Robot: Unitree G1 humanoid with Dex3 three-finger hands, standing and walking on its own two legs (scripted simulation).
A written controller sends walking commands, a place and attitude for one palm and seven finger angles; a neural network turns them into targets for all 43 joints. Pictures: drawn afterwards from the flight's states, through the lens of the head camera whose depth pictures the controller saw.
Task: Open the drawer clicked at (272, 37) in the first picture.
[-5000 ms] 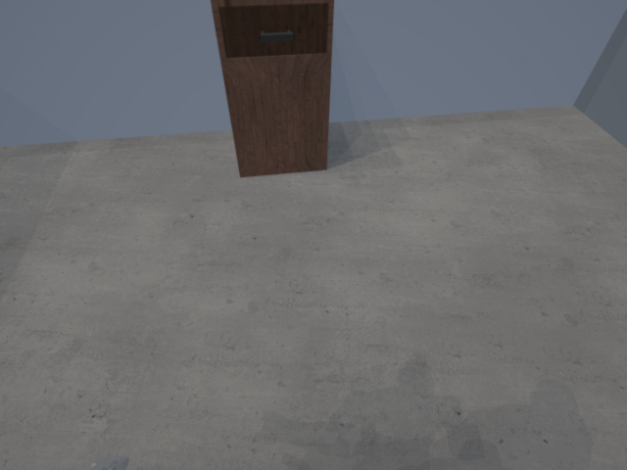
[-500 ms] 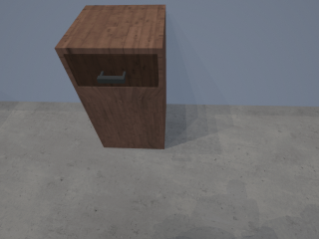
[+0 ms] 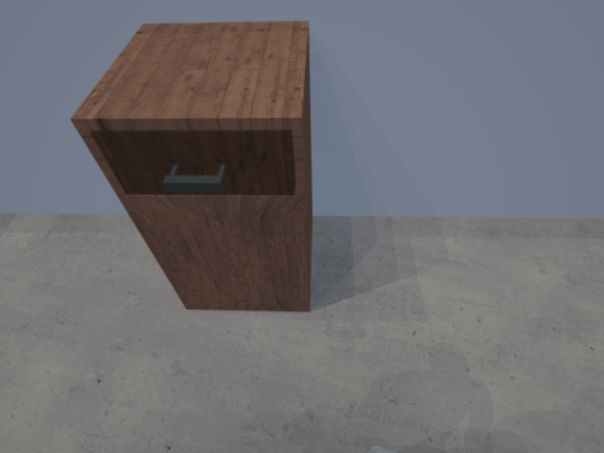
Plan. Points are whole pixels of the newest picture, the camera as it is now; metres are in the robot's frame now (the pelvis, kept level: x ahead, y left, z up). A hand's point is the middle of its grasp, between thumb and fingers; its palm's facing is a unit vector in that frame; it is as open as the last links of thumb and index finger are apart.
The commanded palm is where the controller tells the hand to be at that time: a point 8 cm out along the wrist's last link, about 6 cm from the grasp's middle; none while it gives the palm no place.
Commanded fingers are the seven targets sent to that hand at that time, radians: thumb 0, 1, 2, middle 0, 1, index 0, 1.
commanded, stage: take the last steps up to it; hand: left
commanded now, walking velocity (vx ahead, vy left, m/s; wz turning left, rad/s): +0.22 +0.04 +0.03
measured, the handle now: (196, 176) +0.64 +0.26 -0.05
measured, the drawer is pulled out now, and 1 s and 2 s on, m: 0.00 0.00 0.00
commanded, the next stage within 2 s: come to a stop and stand still in 0.22 s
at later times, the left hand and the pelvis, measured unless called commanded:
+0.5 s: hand out of the picture +0.12 +0.20 -0.17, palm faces +0.05 -0.99 -0.15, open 7.4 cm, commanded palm none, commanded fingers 0.00 0.90 0.90 -0.20 -0.30 -0.20 -0.30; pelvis +0.14 +0.04 +0.02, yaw -1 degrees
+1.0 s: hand (220, 406) +0.21 +0.15 -0.13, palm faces -0.01 -0.96 -0.28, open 7.4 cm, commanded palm none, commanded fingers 0.00 0.90 0.90 -0.20 -0.30 -0.20 -0.30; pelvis +0.14 -0.04 +0.02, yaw -2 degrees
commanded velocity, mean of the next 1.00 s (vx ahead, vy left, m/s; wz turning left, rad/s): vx -0.03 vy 0.03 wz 0.00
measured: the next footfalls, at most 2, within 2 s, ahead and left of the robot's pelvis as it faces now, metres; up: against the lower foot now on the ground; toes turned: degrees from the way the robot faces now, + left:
left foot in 0.38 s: +0.21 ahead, +0.14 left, +0.00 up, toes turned +8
right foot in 0.82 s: +0.14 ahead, -0.09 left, +0.00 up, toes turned -6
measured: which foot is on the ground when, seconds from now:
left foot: up 0.00-0.36, down 0.38-0.82, up 0.84-1.00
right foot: down 0.00-0.38, up 0.40-0.80, down 0.82-1.00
